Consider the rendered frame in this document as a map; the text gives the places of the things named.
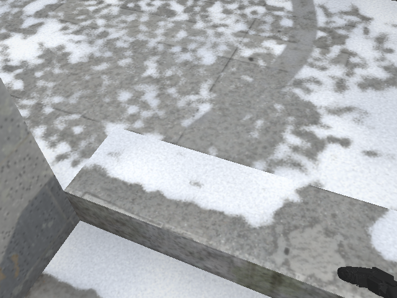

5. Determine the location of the robot right hand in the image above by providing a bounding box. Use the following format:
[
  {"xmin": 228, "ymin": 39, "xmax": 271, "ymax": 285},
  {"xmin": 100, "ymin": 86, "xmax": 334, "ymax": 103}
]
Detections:
[{"xmin": 337, "ymin": 266, "xmax": 397, "ymax": 298}]

